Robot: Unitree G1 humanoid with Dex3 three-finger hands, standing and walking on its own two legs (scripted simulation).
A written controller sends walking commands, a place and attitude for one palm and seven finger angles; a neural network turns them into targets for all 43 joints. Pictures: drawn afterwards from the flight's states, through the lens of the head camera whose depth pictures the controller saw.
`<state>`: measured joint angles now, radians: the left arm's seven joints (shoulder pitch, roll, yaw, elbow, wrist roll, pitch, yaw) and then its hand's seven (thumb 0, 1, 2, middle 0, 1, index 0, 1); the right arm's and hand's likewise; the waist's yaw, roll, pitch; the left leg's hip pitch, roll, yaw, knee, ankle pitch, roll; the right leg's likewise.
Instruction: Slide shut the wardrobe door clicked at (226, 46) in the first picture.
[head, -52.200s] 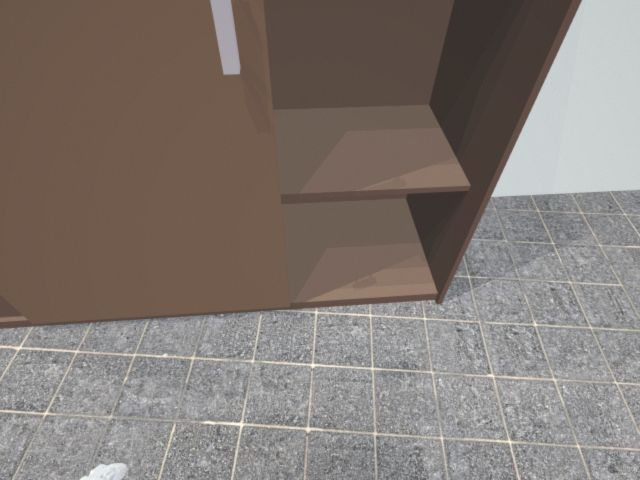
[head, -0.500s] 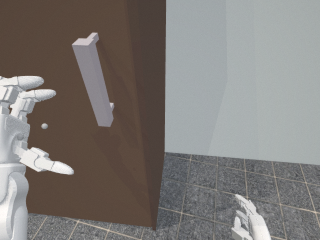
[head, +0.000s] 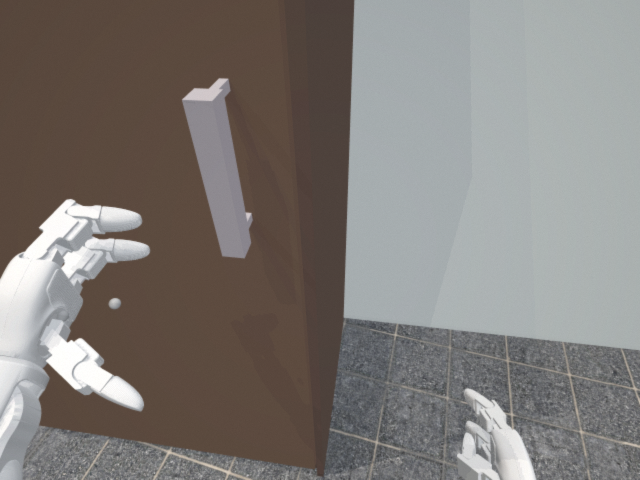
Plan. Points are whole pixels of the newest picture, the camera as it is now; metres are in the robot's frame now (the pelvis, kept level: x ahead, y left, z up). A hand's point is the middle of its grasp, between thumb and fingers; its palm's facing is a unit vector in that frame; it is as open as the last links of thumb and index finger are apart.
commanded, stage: draw the hand back to the body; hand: left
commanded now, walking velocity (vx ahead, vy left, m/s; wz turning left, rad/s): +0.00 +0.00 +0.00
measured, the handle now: (229, 172) +0.34 +0.16 +0.26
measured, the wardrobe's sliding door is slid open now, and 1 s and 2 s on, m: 0.00 0.00 0.00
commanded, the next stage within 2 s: step back with the hand held close in 1.42 s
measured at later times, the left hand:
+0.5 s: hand (92, 320) +0.18 +0.24 +0.20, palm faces +0.43 -0.85 -0.31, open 13.9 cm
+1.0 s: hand (105, 316) +0.20 +0.26 +0.17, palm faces +0.42 -0.82 -0.39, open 9.2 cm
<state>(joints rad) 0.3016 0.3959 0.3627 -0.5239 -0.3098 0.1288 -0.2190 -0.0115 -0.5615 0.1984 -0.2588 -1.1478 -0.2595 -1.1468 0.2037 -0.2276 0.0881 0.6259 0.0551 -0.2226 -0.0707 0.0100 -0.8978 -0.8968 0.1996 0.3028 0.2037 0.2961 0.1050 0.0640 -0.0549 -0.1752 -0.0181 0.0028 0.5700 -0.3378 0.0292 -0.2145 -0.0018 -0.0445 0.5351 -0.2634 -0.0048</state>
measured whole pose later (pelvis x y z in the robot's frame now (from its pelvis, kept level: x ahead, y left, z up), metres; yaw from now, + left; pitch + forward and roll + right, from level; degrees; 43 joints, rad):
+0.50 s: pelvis -0.01 -0.02 +0.00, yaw +0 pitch -4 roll -1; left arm 0.39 0.37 0.40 -0.46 -0.17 0.02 0.02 -0.01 -0.36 0.29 -0.25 -1.03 -0.25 -1.03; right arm 0.19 -0.24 0.03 0.61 0.03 -0.26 -0.04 0.01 -0.90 -0.90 0.20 0.30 0.20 0.30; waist 0.08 0.07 -0.02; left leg -0.16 0.02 -0.01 0.54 -0.31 0.00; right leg -0.18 0.04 -0.05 0.47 -0.21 -0.03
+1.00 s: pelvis +0.01 +0.00 +0.01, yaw -2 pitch -4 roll -1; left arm 0.47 0.35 0.33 -0.37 -0.07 -0.15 0.10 0.00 0.51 0.71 -0.23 -0.52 -0.23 -0.52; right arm 0.22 -0.23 -0.01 0.65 0.00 -0.18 -0.05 0.01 -0.90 -0.90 0.20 0.30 0.20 0.30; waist 0.07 0.07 0.00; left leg -0.09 -0.01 0.03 0.47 -0.31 0.03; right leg -0.15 0.01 -0.01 0.45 -0.23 0.00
